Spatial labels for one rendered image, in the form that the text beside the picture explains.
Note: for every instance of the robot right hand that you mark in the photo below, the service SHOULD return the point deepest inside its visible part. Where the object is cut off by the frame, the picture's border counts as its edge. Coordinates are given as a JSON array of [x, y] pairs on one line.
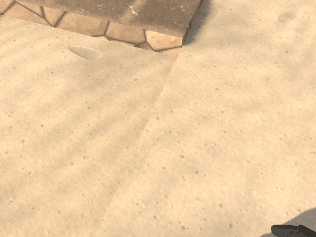
[[283, 230]]

